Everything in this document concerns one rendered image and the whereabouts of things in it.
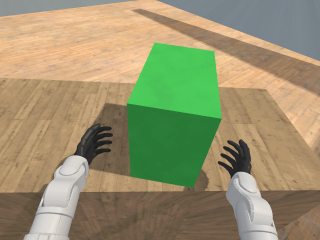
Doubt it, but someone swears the pedestal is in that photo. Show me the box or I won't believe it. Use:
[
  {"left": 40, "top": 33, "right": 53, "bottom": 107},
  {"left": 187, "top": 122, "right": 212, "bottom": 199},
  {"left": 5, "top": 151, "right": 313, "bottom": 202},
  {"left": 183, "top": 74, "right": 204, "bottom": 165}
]
[{"left": 0, "top": 77, "right": 320, "bottom": 240}]

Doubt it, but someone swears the right robot forearm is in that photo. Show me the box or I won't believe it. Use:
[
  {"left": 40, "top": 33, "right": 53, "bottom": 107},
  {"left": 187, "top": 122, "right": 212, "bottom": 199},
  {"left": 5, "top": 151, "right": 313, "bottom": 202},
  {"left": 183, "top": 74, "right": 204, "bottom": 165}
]
[{"left": 226, "top": 171, "right": 278, "bottom": 240}]

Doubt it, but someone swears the carton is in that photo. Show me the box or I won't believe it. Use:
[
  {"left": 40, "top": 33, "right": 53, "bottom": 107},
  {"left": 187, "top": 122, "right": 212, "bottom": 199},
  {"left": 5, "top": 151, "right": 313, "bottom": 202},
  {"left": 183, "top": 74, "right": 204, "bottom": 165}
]
[{"left": 127, "top": 42, "right": 222, "bottom": 188}]

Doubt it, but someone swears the left robot forearm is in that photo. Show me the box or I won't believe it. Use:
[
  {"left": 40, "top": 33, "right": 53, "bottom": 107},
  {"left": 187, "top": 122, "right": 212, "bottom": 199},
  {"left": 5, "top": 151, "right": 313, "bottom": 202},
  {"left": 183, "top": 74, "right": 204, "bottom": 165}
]
[{"left": 23, "top": 155, "right": 89, "bottom": 240}]

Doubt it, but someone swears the left robot hand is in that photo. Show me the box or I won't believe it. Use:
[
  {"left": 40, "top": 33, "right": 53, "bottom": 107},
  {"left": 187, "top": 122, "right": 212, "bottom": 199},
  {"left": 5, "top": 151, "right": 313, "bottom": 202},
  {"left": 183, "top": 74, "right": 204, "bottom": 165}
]
[{"left": 74, "top": 123, "right": 113, "bottom": 166}]

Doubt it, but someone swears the right robot hand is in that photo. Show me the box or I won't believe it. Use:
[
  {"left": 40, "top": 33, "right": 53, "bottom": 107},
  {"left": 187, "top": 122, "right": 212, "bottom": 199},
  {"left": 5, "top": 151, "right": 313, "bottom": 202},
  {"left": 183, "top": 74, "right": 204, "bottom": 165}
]
[{"left": 218, "top": 139, "right": 252, "bottom": 179}]

